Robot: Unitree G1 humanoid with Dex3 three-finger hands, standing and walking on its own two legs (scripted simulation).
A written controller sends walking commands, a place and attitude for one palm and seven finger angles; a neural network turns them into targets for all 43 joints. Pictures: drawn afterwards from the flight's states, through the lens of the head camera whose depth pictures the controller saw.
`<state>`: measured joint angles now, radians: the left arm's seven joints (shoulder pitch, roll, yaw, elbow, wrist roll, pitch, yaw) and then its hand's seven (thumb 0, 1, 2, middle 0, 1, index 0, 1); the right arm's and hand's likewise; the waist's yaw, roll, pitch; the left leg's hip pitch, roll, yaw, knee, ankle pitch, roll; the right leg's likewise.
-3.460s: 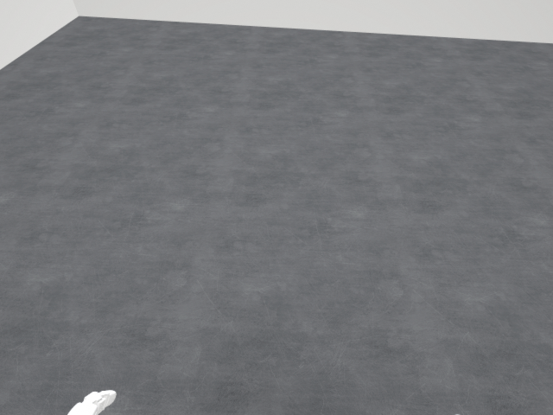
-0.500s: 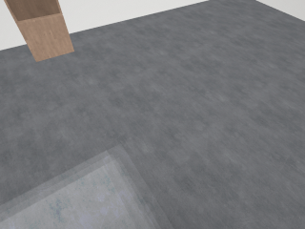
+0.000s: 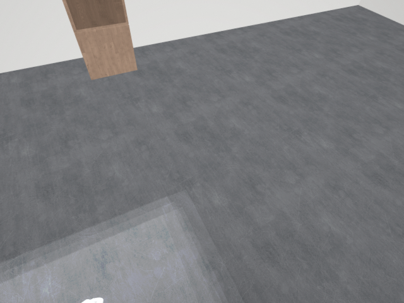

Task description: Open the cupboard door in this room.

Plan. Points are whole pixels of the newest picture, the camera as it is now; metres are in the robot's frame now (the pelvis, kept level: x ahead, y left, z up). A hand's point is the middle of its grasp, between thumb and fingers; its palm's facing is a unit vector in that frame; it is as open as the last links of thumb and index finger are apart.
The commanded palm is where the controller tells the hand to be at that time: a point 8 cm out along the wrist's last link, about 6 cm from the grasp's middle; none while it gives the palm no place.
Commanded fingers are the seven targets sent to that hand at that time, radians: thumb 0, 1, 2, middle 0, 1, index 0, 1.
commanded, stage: turn or walk to find it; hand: left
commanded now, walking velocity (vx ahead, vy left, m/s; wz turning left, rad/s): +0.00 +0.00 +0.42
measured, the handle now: out of the picture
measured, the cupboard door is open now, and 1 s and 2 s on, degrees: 0 0 0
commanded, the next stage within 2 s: stand and wait in 0.36 s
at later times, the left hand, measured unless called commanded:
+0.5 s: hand out of the picture -0.04 +0.16 -0.16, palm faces +0.26 -0.94 -0.24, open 7.4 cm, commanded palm none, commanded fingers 0.00 0.90 0.90 -0.20 -0.30 -0.20 -0.30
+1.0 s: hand out of the picture -0.09 +0.19 -0.17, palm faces +0.29 -0.93 -0.22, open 7.4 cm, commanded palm none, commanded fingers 0.00 0.90 0.90 -0.20 -0.30 -0.20 -0.30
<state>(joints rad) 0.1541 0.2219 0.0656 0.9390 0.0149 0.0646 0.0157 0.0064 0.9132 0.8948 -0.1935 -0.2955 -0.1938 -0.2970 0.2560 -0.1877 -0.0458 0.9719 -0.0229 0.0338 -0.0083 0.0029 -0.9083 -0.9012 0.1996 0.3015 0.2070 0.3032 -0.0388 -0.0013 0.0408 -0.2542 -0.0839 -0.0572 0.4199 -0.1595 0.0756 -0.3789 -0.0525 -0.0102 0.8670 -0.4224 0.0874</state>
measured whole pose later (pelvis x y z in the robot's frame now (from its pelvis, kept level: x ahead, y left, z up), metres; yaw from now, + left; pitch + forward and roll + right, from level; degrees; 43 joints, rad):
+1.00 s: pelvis -0.08 +0.00 +0.00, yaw +14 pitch -3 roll +2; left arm 0.23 0.18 0.02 1.06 0.01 0.03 0.02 0.00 0.91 0.89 -0.19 -0.30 -0.19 -0.30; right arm 0.18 -0.17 -0.03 1.06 -0.01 0.01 -0.03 -0.01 -0.92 -0.90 0.20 0.30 0.21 0.30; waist 0.01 -0.02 0.03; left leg -0.17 -0.05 0.05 0.44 -0.22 0.04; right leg -0.21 -0.08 -0.05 0.57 -0.32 0.06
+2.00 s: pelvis -0.13 -0.06 +0.00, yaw +29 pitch +0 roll +1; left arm 0.29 0.14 0.02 1.04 0.03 0.00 0.02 0.01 0.92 0.89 -0.20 -0.30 -0.20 -0.30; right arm 0.20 -0.23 -0.06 1.04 -0.01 0.06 -0.01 0.00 -0.91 -0.90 0.19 0.30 0.20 0.30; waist 0.01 0.03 0.04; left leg -0.33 0.02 -0.02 0.80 -0.42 -0.04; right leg -0.18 -0.03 -0.10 0.46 -0.28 -0.03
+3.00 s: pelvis -0.17 -0.09 +0.00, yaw +51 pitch +0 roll +1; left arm 0.30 0.17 0.02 1.00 0.03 0.00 0.02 0.00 0.92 0.89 -0.20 -0.30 -0.20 -0.30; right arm 0.19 -0.24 -0.05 1.04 -0.01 0.07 0.00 0.01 -0.92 -0.90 0.19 0.30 0.20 0.30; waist 0.03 0.02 0.07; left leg -0.32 0.04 0.01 0.78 -0.41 -0.06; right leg -0.20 -0.08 -0.20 0.51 -0.30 -0.02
